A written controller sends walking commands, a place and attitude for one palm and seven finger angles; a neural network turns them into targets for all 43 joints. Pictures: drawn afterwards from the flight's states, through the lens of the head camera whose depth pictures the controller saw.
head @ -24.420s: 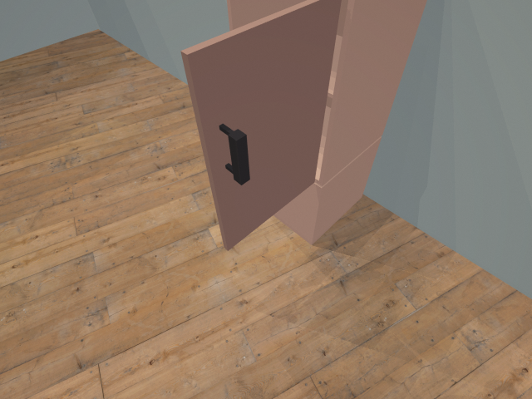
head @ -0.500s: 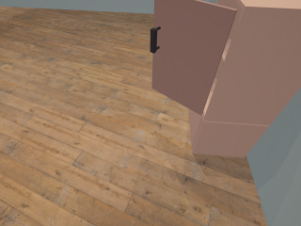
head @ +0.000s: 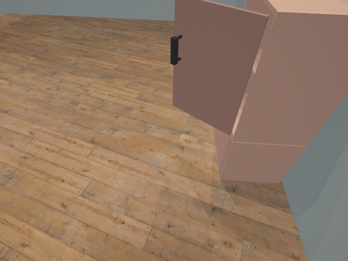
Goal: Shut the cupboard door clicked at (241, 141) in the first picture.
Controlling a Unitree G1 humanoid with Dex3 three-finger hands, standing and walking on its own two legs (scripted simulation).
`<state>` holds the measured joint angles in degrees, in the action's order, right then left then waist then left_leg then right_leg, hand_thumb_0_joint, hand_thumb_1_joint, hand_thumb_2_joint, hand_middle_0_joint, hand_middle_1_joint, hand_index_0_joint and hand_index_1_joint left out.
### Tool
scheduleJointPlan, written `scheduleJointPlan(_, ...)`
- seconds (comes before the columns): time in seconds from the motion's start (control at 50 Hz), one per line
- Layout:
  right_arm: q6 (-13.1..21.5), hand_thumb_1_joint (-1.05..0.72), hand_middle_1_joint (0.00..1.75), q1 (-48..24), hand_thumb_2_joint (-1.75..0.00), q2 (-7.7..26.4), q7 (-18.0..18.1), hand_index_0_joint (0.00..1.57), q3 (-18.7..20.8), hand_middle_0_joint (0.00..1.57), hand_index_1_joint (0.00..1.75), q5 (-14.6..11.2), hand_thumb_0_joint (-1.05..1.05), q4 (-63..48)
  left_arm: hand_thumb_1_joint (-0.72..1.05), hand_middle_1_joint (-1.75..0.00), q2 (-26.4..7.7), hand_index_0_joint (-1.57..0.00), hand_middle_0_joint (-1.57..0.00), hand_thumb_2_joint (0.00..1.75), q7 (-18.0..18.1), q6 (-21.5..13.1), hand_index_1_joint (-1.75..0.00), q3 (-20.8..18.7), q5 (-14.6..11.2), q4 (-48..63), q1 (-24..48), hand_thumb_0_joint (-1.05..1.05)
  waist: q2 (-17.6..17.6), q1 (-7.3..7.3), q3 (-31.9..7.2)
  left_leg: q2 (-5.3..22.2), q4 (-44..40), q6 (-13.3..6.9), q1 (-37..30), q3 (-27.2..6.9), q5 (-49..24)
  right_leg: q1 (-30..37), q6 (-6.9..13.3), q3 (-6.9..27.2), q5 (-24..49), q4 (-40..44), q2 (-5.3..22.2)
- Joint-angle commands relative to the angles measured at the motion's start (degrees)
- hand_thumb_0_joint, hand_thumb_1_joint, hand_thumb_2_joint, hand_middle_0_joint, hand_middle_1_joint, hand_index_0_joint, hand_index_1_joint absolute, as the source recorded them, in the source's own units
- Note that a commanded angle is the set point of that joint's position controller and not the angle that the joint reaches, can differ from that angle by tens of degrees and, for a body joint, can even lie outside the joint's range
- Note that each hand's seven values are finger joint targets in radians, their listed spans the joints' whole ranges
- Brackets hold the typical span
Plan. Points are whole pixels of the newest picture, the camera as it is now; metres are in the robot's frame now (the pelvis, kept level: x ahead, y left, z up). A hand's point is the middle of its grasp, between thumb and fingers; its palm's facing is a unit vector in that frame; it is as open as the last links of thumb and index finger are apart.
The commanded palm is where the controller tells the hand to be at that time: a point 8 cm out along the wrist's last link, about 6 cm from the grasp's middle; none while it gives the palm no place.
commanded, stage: look to check the result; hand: left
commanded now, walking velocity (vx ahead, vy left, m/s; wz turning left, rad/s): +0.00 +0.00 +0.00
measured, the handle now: (177, 49) +1.00 +0.03 +0.02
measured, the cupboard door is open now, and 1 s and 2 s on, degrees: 55 55 55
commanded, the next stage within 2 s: walk to a spot facing it in 0.60 s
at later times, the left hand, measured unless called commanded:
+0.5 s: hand out of the picture +0.00 +0.19 -0.17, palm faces +0.01 -0.97 -0.23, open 7.4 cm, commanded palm none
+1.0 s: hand out of the picture +0.04 +0.19 -0.18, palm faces +0.11 -0.96 -0.24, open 7.4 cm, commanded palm none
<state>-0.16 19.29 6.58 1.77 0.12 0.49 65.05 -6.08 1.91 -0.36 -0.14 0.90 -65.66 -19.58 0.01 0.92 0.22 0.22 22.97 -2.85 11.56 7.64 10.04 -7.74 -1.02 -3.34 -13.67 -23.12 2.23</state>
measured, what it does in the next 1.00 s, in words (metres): stands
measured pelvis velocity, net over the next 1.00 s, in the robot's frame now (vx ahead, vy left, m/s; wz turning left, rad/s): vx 0.01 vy -0.01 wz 0.11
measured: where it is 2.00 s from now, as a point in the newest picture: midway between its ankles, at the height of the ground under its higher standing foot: outside the picture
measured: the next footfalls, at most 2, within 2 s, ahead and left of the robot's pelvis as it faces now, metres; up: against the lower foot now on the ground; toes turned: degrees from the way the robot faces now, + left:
right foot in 1.50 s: +0.08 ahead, -0.15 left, +0.00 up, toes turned +26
left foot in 1.88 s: +0.01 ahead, +0.13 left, +0.00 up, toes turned +47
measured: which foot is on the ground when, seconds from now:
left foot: down 0.00-1.00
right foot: down 0.00-1.00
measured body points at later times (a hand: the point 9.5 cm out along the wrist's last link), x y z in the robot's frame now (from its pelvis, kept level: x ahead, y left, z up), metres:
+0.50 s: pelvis +0.00 +0.00 +0.00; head +0.00 -0.01 +0.45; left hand +0.00 +0.24 -0.15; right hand +0.00 -0.25 -0.16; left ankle +0.03 +0.08 -0.74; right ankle -0.01 -0.13 -0.74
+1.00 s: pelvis +0.01 -0.01 -0.01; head +0.03 +0.00 +0.44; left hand +0.04 +0.24 -0.16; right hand +0.06 -0.26 -0.16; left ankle +0.03 +0.08 -0.74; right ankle -0.01 -0.13 -0.74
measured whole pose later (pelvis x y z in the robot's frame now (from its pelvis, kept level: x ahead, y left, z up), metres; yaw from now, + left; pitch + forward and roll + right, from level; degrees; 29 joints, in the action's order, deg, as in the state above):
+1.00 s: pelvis +0.01 -0.01 -0.01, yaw +7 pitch -1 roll -1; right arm -3.0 12.5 11.9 0.1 1.8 0.8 60.1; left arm -11.9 1.5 0.8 -2.5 1.3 -58.8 -11.2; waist -0.8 1.7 4.2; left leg 0.4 36.6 -0.1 18.5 2.7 17.1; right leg -9.2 -0.1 -9.8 -19.2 -29.9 2.9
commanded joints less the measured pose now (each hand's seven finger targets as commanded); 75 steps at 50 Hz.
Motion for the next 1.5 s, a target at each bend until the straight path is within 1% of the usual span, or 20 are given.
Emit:
scheduleJointPlan(0.0,0.7,-0.90,0.30,3.5,-0.90,6.6,0.4,0.20,0.9,0.20,0.30,0.3,0.00,-1.2,0.90,-0.30,-6.5,-0.20,-0.20,0.90,0.6,-0.3,-0.30,-1.1,-0.1,0.7,-5.1,0.00,-0.3,-0.43,5.8,6.6,-6.5,0.6,0.3,-8.3,2.8,-5.6,2.7,4.4,1.5,4.9,3.5)
scheduleJointPlan(0.54,0.8,-0.90,0.30,-3.9,-0.90,14.2,-0.1,0.20,1.9,0.20,0.30,0.2,0.00,-2.8,0.90,-0.30,-14.1,-0.20,-0.20,0.90,-0.3,-0.6,-0.30,-1.9,0.0,2.2,2.9,0.00,0.5,-0.29,4.6,7.5,-7.7,0.9,-2.6,-8.7,1.7,-4.1,3.0,5.3,1.6,7.3,4.3)
scheduleJointPlan(0.7,1.1,-0.90,0.30,-6.8,-0.90,16.5,-0.2,0.20,2.0,0.20,0.30,0.3,0.00,-3.2,0.90,-0.30,-16.4,-0.20,-0.20,0.90,-0.5,-1.1,-0.30,-2.1,0.0,2.8,5.6,0.00,0.3,-0.30,2.1,7.8,-6.8,1.0,-4.6,-8.7,-3.8,-2.4,3.0,5.4,5.1,7.9,4.8)
scheduleJointPlan(0.76,0.2,-0.90,0.30,-5.7,-0.90,12.2,-0.6,0.20,1.1,0.20,0.30,0.3,0.00,-3.4,0.90,-0.30,-13.1,-0.20,-0.20,0.90,-0.1,-0.2,-0.30,-1.7,-0.1,2.8,4.0,0.00,0.1,-0.44,1.6,7.1,-4.3,1.6,-2.4,-8.9,-7.0,-1.5,2.1,3.4,6.4,5.2,5.6)
scheduleJointPlan(0.88,-1.3,-0.90,0.30,-6.2,-0.90,11.7,-1.0,0.20,2.2,0.20,0.30,0.4,0.00,-6.7,0.90,-0.30,-15.9,-0.20,-0.20,0.90,0.4,0.9,-0.30,-3.9,0.1,6.5,3.4,0.00,3.9,-1.01,0.6,3.8,6.4,2.6,4.8,-7.8,-8.7,-0.1,4.7,2.9,10.9,0.5,11.0)
scheduleJointPlan(0.92,-1.9,-0.90,0.30,-6.7,-0.90,10.8,-1.3,0.20,2.7,0.20,0.30,0.6,0.00,-8.3,0.90,-0.30,-16.9,-0.20,-0.20,0.90,0.5,1.1,-0.30,-4.6,0.2,8.3,3.7,0.00,7.8,-1.21,1.4,2.0,15.3,3.4,7.7,-5.7,-0.5,-1.2,7.8,4.2,11.6,2.1,15.5)
scheduleJointPlan(0.94,-2.3,-0.90,0.30,-7.5,-0.90,10.4,-1.4,0.20,3.0,0.20,0.30,0.8,0.00,-9.3,0.90,-0.30,-16.8,-0.20,-0.20,0.90,0.6,1.1,-0.30,-4.9,0.4,9.3,4.2,0.00,9.8,-1.30,2.9,1.6,20.8,3.8,9.7,-5.1,9.2,-2.4,9.7,4.9,13.9,3.0,17.9)
scheduleJointPlan(0.98,-2.4,-0.90,0.30,-7.3,-0.90,10.0,-1.8,0.20,3.5,0.20,0.30,0.5,0.00,-10.8,0.90,-0.30,-17.0,-0.20,-0.20,0.90,0.8,1.0,-0.30,-5.4,0.9,11.0,6.1,0.00,9.9,-0.61,3.6,3.2,23.2,4.0,11.8,-5.2,16.6,-1.7,10.9,2.7,21.2,0.2,20.5)
scheduleJointPlan(1.02,-2.1,-0.90,0.30,-5.0,-0.90,10.3,-2.2,0.20,3.5,0.20,0.30,0.5,0.00,-11.4,0.90,-0.30,-17.3,-0.20,-0.20,0.90,0.5,1.0,-0.30,-5.7,0.6,12.3,6.9,0.00,5.0,0.78,2.0,4.0,11.8,3.7,5.6,-5.4,5.7,-3.4,6.9,-2.2,22.0,-8.0,18.1)
scheduleJointPlan(1.04,-1.6,-0.90,0.30,-2.4,-0.90,12.7,-2.1,0.20,3.9,0.20,0.30,0.8,0.00,-11.3,0.90,-0.30,-15.8,-0.20,-0.20,0.90,0.3,1.5,-0.30,-5.7,0.2,13.1,5.7,0.00,-4.9,1.58,0.1,8.0,4.3,1.0,-0.4,-13.3,-13.9,-9.3,2.0,-6.0,12.2,-16.6,12.3)
scheduleJointPlan(1.06,-1.4,-0.90,0.30,0.0,-0.90,17.6,-1.7,0.20,4.8,0.20,0.30,1.4,0.00,-11.4,0.90,-0.30,-12.7,-0.20,-0.20,0.90,0.2,1.8,-0.30,-5.0,-0.2,14.8,5.4,0.00,-19.1,2.04,0.3,17.9,-0.6,-5.1,-4.2,-28.4,-30.5,-17.2,-2.5,-7.5,-14.3,-27.1,3.7)
scheduleJointPlan(1.08,-1.6,-0.90,0.30,3.6,-0.90,18.1,-0.9,0.20,5.2,0.20,0.30,1.7,0.00,-9.9,0.90,-0.30,-12.8,-0.20,-0.20,0.90,0.6,2.7,-0.30,-4.7,0.3,15.8,9.0,0.00,-17.7,4.52,-1.4,19.8,-5.9,-6.3,-3.8,-34.8,-22.3,-19.1,-1.3,-0.4,-24.0,-36.8,1.3)
scheduleJointPlan(1.1,-1.6,-0.90,0.30,3.0,-0.90,18.7,-0.4,0.20,5.4,0.20,0.30,1.7,0.00,-10.2,0.90,-0.30,-12.7,-0.20,-0.20,0.90,0.5,3.0,-0.30,-5.0,0.3,16.3,10.2,0.00,-12.4,3.55,-1.1,19.7,-7.1,-5.5,-2.5,-35.1,-12.0,-22.3,-0.9,3.7,-20.1,-41.3,2.1)
scheduleJointPlan(1.16,-0.8,-0.90,0.30,-2.1,-0.90,16.3,0.0,0.20,4.8,0.20,0.30,1.4,0.00,-12.5,0.90,-0.30,-12.2,-0.20,-0.20,0.90,-0.5,2.1,-0.30,-5.2,0.5,16.3,10.4,0.00,-3.7,1.20,-1.3,15.4,-6.4,-5.9,-1.3,-29.4,-6.5,-24.2,-2.0,5.5,-9.7,-41.6,2.7)
scheduleJointPlan(1.22,-0.7,-0.90,0.30,-3.5,-0.90,16.3,-0.1,0.20,5.0,0.20,0.30,1.4,0.00,-13.2,0.90,-0.30,-11.4,-0.20,-0.20,0.90,-0.7,2.0,-0.30,-5.2,0.5,16.7,9.0,0.00,-4.4,0.78,-3.2,13.1,-5.9,-6.4,-2.3,-26.9,-6.1,-22.2,-2.5,4.6,-9.3,-36.0,1.4)
scheduleJointPlan(1.36,-1.9,-0.90,0.30,-4.2,-0.90,17.8,-0.8,0.20,6.2,0.20,0.30,1.6,0.00,-14.3,0.90,-0.30,-11.6,-0.20,-0.20,0.90,-0.6,2.2,-0.30,-4.9,0.4,18.9,9.3,0.00,-9.4,1.07,-3.5,10.0,-5.9,-5.8,1.2,-31.0,-0.1,-15.2,-2.2,3.4,-10.6,-22.2,-2.2)
scheduleJointPlan(1.42,-2.5,-0.90,0.30,-7.8,-0.90,17.4,-1.0,0.20,6.7,0.20,0.30,1.3,0.00,-15.9,0.90,-0.30,-12.7,-0.20,-0.20,0.90,-0.3,2.2,-0.30,-5.3,0.1,17.7,3.6,0.00,-9.7,-1.68,-3.7,6.8,-4.7,-3.6,8.8,-30.9,4.3,-3.8,-1.3,2.2,-6.7,-9.8,-3.8)
scheduleJointPlan(1.44,-2.7,-0.90,0.30,-9.4,-0.90,16.4,-1.2,0.20,6.7,0.20,0.30,1.0,0.00,-16.8,0.90,-0.30,-14.0,-0.20,-0.20,0.90,-0.2,2.0,-0.30,-5.8,0.2,17.1,0.7,0.00,-7.3,-3.20,-3.3,3.9,-2.9,-1.4,14.5,-28.8,8.9,3.0,-0.7,2.3,-4.0,-2.1,-2.7)
scheduleJointPlan(1.46,-2.8,-0.90,0.30,-8.9,-0.90,13.7,-1.6,0.20,6.6,0.20,0.30,0.4,0.00,-17.2,0.90,-0.30,-18.2,-0.20,-0.20,0.90,0.2,1.4,-0.30,-6.6,0.9,17.4,-1.0,0.00,2.7,-3.99,-3.7,-1.8,7.8,2.1,21.5,-23.5,14.4,8.1,2.6,13.5,-10.9,8.1,7.0)
scheduleJointPlan(1.48,-2.6,-0.90,0.30,-7.9,-0.90,10.9,-1.8,0.20,6.4,0.20,0.30,0.5,0.00,-18.2,0.90,-0.30,-22.1,-0.20,-0.20,0.90,0.5,1.2,-0.30,-7.1,1.6,18.9,2.2,0.00,14.9,-3.28,-0.5,-8.2,26.7,5.8,26.4,-12.1,20.3,2.6,9.7,29.6,-17.2,14.9,23.4)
